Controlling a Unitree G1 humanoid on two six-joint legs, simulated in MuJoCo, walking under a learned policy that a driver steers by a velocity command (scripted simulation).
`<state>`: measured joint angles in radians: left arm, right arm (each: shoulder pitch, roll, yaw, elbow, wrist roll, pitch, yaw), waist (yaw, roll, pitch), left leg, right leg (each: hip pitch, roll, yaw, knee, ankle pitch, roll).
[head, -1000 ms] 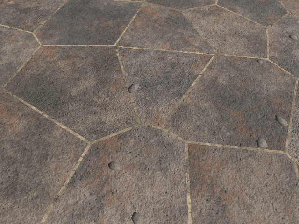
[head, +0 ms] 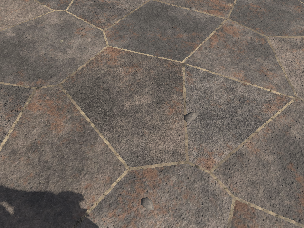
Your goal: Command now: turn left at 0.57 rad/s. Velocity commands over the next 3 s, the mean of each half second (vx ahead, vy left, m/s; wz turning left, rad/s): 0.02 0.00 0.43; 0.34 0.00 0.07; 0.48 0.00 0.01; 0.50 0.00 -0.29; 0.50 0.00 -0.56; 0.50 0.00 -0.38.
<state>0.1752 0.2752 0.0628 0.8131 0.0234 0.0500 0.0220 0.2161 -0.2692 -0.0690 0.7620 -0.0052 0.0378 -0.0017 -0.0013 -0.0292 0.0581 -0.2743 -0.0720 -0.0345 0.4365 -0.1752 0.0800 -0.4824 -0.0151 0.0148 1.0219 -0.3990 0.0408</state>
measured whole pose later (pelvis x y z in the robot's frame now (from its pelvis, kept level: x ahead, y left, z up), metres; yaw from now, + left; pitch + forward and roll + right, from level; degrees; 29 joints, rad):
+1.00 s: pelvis +0.11 -0.01 -0.01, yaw +13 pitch +1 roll +1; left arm 0.08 0.26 0.05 0.79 0.03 -0.01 -0.05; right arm 0.46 -0.23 -0.02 1.02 -0.02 -0.07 0.00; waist -0.06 -0.02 0.04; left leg 0.18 -0.05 -0.03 0.14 -0.33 0.04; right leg -0.59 -0.06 -0.06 0.69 -0.14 -0.03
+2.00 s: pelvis +0.66 +0.10 +0.00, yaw +2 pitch +0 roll +1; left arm 0.13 0.23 0.05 0.89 0.03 -0.01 -0.05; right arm 0.39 -0.20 -0.04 1.01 -0.02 -0.11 -0.01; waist -0.02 -0.03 0.05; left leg 0.03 -0.04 0.25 0.23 -0.27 0.06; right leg -0.65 -0.10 -0.04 0.81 -0.02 -0.06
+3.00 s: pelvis +1.21 +0.02 +0.01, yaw -27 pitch +1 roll +1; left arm 0.18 0.27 0.04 0.81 0.04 -0.03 -0.04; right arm 0.39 -0.24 -0.04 0.90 -0.01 -0.09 0.01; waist -0.03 -0.05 0.02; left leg -0.10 -0.05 0.06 0.27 -0.19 0.06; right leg -0.59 -0.03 0.05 0.95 -0.21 -0.03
